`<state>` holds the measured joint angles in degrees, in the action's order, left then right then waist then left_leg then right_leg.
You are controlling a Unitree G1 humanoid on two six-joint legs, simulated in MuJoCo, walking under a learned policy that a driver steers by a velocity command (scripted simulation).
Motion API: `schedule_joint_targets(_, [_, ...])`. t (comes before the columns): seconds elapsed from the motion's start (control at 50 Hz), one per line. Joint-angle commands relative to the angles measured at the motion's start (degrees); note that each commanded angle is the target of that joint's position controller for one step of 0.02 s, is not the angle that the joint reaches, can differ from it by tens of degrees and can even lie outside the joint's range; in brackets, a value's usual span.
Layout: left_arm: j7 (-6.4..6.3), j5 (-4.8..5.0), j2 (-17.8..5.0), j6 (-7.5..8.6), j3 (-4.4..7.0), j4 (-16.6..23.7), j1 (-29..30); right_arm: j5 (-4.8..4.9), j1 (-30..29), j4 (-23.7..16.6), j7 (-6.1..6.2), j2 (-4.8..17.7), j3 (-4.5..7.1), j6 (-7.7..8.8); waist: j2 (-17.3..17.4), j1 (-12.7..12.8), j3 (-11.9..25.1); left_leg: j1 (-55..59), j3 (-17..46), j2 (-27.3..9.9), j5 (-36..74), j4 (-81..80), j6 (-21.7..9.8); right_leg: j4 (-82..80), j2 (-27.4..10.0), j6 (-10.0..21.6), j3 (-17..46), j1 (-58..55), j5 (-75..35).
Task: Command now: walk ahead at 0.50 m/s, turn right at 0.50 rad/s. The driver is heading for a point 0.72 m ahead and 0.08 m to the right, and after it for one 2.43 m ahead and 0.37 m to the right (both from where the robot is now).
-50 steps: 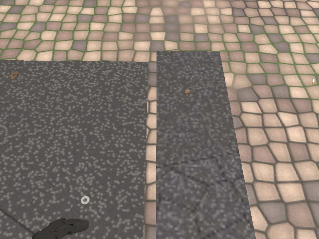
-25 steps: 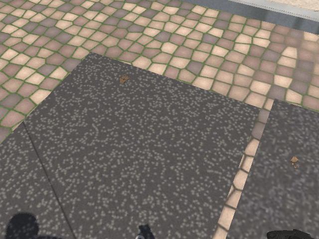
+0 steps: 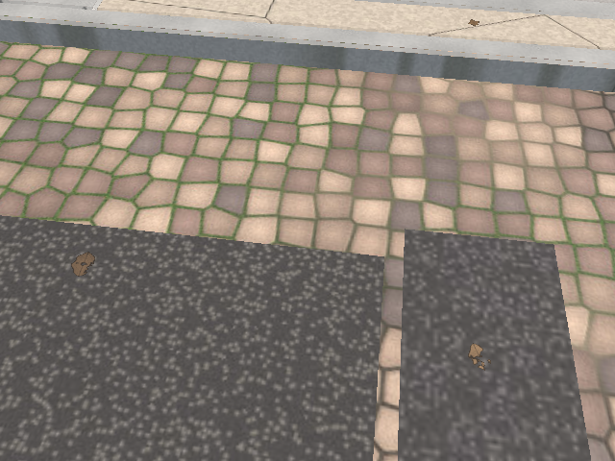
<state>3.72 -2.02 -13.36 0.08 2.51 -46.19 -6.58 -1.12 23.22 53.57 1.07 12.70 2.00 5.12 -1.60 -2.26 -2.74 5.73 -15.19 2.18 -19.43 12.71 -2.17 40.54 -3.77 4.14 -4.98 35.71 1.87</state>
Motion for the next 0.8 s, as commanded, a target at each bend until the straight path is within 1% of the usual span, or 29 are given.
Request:
schedule_joint_targets(0.02, [0.05,-0.18,-2.7,0.68,0.28,4.9,3.5,-0.18,0.7,-1.7,0.75,9.1,1.82,-0.01,5.7,1.3,-2.2,-0.2,1.7,-17.3,52.7,3.4,-4.3,-3.6,3.3,3.0,-3.6,-3.3,4.8])
schedule_joint_targets(0.04, [-0.24,-0.24,-3.3,0.61,0.59,4.6,1.6,-0.28,0.4,-1.7,0.97,10.1,2.05,-0.37,6.7,2.4,-0.5,1.2,1.0,-17.5,61.1,8.0,-4.0,-3.7,5.3,4.3,-4.7,-6.3,8.2])
schedule_joint_targets(0.06, [-0.56,-0.24,-4.2,0.72,1.09,3.7,-2.3,-0.43,0.0,-1.7,1.08,11.1,2.32,-0.95,7.1,4.3,2.0,1.6,0.6,-17.6,66.3,15.2,-4.0,-4.3,7.3,5.8,-5.2,-10.7,11.5])
schedule_joint_targets(0.08, [-0.96,-0.34,-5.6,1.13,1.92,2.1,-8.1,-0.44,-0.1,-1.9,1.04,11.9,2.54,-1.53,6.8,6.7,5.6,-0.4,0.6,-17.6,64.2,25.1,-3.9,-6.9,9.1,7.4,-4.4,-18.1,13.1])
schedule_joint_targets(0.1, [-1.74,-0.97,-8.4,1.57,3.31,-0.6,-16.9,-0.26,-1.2,-2.8,0.76,11.9,2.53,-1.72,3.4,11.2,10.2,-8.9,-0.1,-16.1,52.0,40.1,-2.3,-11.8,7.7,9.8,0.3,-31.3,12.7])
schedule_joint_targets(0.12, [-2.64,-1.32,-16.1,1.34,5.51,-0.6,-19.1,0.80,1.4,-6.5,-0.22,5.5,1.16,-1.27,-9.3,8.9,16.2,-32.8,0.3,-7.9,9.6,62.7,1.1,-13.1,-10.1,17.9,27.1,-50.5,14.3])
schedule_joint_targets(0.14, [-2.55,0.92,-17.4,0.78,5.75,0.5,-18.4,0.28,-3.7,-9.1,-0.74,8.1,1.72,-0.60,-6.1,9.1,19.7,-44.5,12.9,0.2,-11.4,72.7,2.1,-22.6,-16.3,22.1,49.3,-53.8,11.6])
schedule_joint_targets(0.16, [-3.00,1.54,-16.1,0.44,5.42,0.0,-16.0,0.13,-9.4,-10.7,-1.07,8.2,1.63,0.04,-0.9,8.7,11.3,-49.8,17.5,-4.1,-5.2,71.1,1.5,-24.3,-14.8,19.8,39.9,-48.3,9.7])
schedule_joint_targets(0.18, [-3.31,1.73,-12.9,0.55,4.60,-0.2,-13.3,0.49,-9.0,-10.7,-1.14,7.8,1.27,0.69,1.6,6.2,5.4,-48.0,17.0,-6.4,-0.5,65.6,1.3,-25.3,-13.1,17.3,33.4,-40.1,5.0])
schedule_joint_targets(0.2, [-3.49,1.68,-10.6,0.89,3.95,-0.1,-10.7,0.13,-8.0,-9.9,-1.02,7.5,1.36,0.54,3.6,3.5,2.1,-44.5,17.0,-8.1,0.9,60.4,1.6,-26.0,-9.6,14.5,28.0,-33.7,-0.9])
schedule_joint_targets(0.22, [-3.69,2.07,-9.1,1.30,3.43,0.2,-8.8,-0.91,-6.6,-9.7,-0.98,7.3,1.28,-0.48,3.0,1.4,1.4,-40.6,17.1,-8.8,1.3,57.3,2.4,-26.7,-6.9,13.1,24.0,-29.1,-5.0])
schedule_joint_targets(0.24, [-3.61,2.13,-8.3,1.86,3.09,0.5,-8.1,-1.58,-5.4,-9.3,-1.16,6.9,1.21,-1.63,2.2,0.5,2.4,-37.8,17.1,-9.1,1.6,55.3,3.1,-27.2,-5.2,12.6,21.6,-26.9,-7.4])
schedule_joint_targets(0.26, [-3.44,2.20,-8.6,2.55,3.09,0.4,-8.7,-1.86,-5.3,-9.5,-1.38,6.5,1.19,-2.52,1.8,0.2,3.0,-37.1,16.4,-8.8,1.8,54.0,3.8,-27.2,-4.1,12.7,20.5,-26.0,-10.4])
schedule_joint_targets(0.28, [-3.31,2.20,-9.4,2.98,3.27,0.1,-9.5,-1.83,-5.8,-9.9,-1.56,6.0,1.10,-3.11,1.5,0.1,3.1,-37.3,15.9,-8.8,2.9,52.0,4.4,-27.6,-3.2,12.7,19.4,-25.2,-11.3])
schedule_joint_targets(0.32, [-3.26,2.04,-10.6,3.25,3.59,-0.1,-11.6,-1.69,-9.7,-11.5,-1.76,5.7,0.99,-3.57,0.5,1.1,2.2,-39.7,15.2,-8.8,6.7,47.3,5.3,-28.6,-2.2,12.0,19.2,-24.7,-9.4])
schedule_joint_targets(0.4, [-3.30,2.04,-10.5,3.10,3.55,-0.7,-16.2,-1.34,-18.8,-14.4,-1.94,5.9,0.78,-3.54,-1.6,4.7,0.7,-44.7,15.4,-8.1,14.8,35.7,5.9,-28.8,-1.6,10.0,20.5,-29.3,-6.7])
schedule_joint_targets(0.48, [-3.73,1.59,-9.8,3.40,3.07,-1.9,-20.1,-1.00,-24.7,-16.1,-2.58,5.4,0.16,-2.77,-2.1,7.6,0.5,-44.1,14.4,-6.4,19.3,26.5,4.4,-27.0,-2.6,8.9,20.2,-34.8,-11.8])
schedule_joint_targets(0.52, [-4.06,1.23,-10.0,3.55,2.88,-2.3,-21.0,-0.78,-26.3,-16.9,-2.76,5.7,0.06,-2.27,-2.4,8.0,0.1,-42.2,14.1,-5.4,18.8,23.2,3.0,-25.9,-4.0,8.4,20.8,-36.8,-14.7])
schedule_joint_targets(0.56, [-4.46,1.03,-11.0,3.76,2.94,-2.2,-19.5,-0.67,-24.2,-16.7,-2.72,6.9,0.39,-1.85,-2.9,6.1,-0.2,-37.2,14.4,-4.4,15.9,19.8,1.0,-24.4,-5.6,7.0,21.4,-37.2,-18.0])
schedule_joint_targets(0.58, [-4.59,0.97,-11.7,3.91,2.99,-2.0,-18.2,-0.60,-20.9,-15.8,-2.50,7.7,0.77,-1.64,-3.2,4.4,0.4,-32.2,14.1,-3.2,13.5,18.2,0.0,-22.3,-5.6,6.0,21.0,-36.7,-22.9])
schedule_joint_targets(0.6, [-4.56,0.86,-12.2,4.03,3.06,-2.1,-17.3,-0.53,-15.7,-14.1,-2.04,8.8,1.38,-1.36,-2.9,2.0,2.5,-25.6,13.3,-1.3,10.9,16.9,-1.0,-16.8,-4.7,5.2,20.0,-36.6,-30.2])
schedule_joint_targets(0.62, [-4.28,0.84,-11.9,4.13,2.85,-2.3,-16.8,-0.69,-7.6,-11.6,-1.39,9.9,2.01,-0.79,-0.5,-1.9,6.7,-15.5,13.2,-1.1,11.9,13.4,-2.5,-6.4,-1.7,4.1,17.2,-34.6,-31.4])
schedule_joint_targets(0.64, [-3.98,1.08,-9.0,4.41,1.91,-1.1,-17.2,-1.79,1.5,-10.5,-0.49,13.4,2.84,-0.29,4.3,-5.3,13.9,-2.4,24.7,-11.8,4.3,12.3,-5.3,9.0,1.4,3.0,14.7,-26.5,-17.4])
schedule_joint_targets(0.66, [-3.73,3.01,-4.2,4.35,1.12,-0.6,-25.5,-2.50,4.1,-9.6,-0.56,19.6,4.43,-0.69,18.5,-1.6,19.3,10.5,53.0,-26.3,-0.1,6.2,-13.3,27.5,12.3,0.3,9.4,-8.2,22.1])
schedule_joint_targets(0.68, [-4.23,1.15,-8.6,3.99,1.57,-2.0,-23.8,-0.60,-0.1,-9.8,-1.11,14.9,3.67,-1.41,11.2,-0.4,14.2,4.8,58.8,-26.0,0.7,2.3,-13.9,32.8,10.1,0.8,12.5,-2.3,26.3])
schedule_joint_targets(0.7, [-4.13,0.99,-8.7,3.80,1.72,-1.7,-19.2,0.00,-5.7,-10.9,-1.29,10.5,2.57,-1.34,5.0,0.9,6.1,-3.5,47.5,-23.9,9.8,3.2,-13.3,32.9,7.6,0.4,12.8,-2.5,21.7])
schedule_joint_targets(0.72, [-3.99,0.90,-7.7,3.78,1.34,-1.2,-16.2,-0.09,-7.8,-10.7,-1.51,7.8,1.76,-0.91,1.9,1.4,3.7,-8.3,39.1,-21.1,24.1,3.5,-12.1,30.6,6.1,0.0,12.3,-4.3,19.5])
schedule_joint_targets(0.76, [-3.63,0.19,-6.7,2.63,1.20,-1.3,-15.8,0.33,-7.6,-8.9,-1.32,5.5,0.75,-0.06,5.5,3.2,3.4,-12.3,27.6,-16.6,45.0,3.8,-9.4,25.9,4.4,-1.4,10.9,-8.2,19.1])
schedule_joint_targets(0.8, [-3.37,0.15,-5.5,1.66,0.97,-2.0,-16.8,0.53,-6.1,-7.3,-1.53,6.1,0.62,0.82,7.1,4.0,5.3,-12.6,23.2,-15.2,56.7,4.1,-9.3,23.7,5.7,-2.5,9.9,-10.4,18.0])
